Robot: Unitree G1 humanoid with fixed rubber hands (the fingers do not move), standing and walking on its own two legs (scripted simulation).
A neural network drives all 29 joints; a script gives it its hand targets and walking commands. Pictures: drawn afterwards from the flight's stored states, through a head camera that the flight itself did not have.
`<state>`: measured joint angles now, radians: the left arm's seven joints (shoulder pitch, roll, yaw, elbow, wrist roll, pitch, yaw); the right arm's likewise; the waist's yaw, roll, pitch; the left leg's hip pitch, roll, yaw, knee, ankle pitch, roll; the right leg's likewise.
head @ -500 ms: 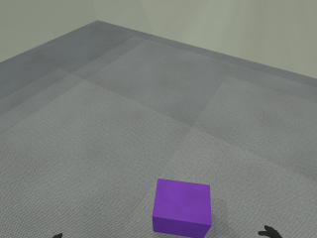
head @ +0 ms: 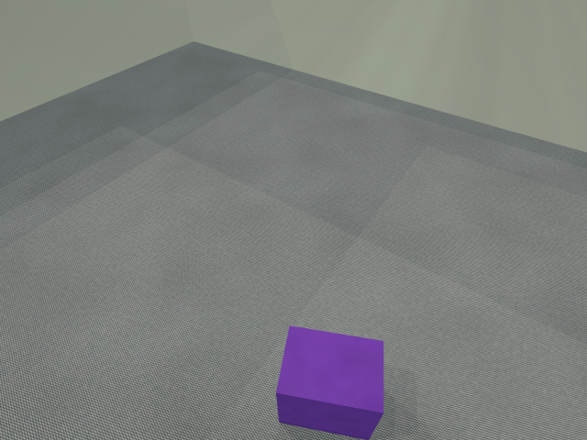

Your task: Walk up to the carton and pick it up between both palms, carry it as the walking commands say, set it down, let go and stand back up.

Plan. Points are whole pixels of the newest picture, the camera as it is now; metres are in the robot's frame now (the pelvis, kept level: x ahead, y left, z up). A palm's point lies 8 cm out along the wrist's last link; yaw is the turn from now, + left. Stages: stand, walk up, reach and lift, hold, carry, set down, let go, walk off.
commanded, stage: stand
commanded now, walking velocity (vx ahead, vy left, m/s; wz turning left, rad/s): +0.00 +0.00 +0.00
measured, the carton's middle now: (329, 383) +0.45 -0.10 -0.65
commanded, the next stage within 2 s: none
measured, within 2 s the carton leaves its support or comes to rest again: neither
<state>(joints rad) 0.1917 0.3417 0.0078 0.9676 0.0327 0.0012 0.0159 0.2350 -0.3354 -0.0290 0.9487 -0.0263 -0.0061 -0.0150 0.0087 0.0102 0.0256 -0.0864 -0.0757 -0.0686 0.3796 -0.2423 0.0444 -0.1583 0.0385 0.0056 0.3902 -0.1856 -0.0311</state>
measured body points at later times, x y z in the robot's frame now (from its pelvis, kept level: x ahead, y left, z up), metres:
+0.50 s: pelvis +0.01 +0.00 +0.00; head +0.00 +0.00 +0.45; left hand +0.11 +0.30 -0.11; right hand +0.09 -0.30 -0.12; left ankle -0.02 +0.09 -0.74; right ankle +0.02 -0.10 -0.74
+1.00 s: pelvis -0.01 +0.00 +0.00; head -0.02 +0.00 +0.45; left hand +0.08 +0.31 -0.12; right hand +0.06 -0.30 -0.13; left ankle -0.02 +0.09 -0.74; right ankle +0.02 -0.10 -0.74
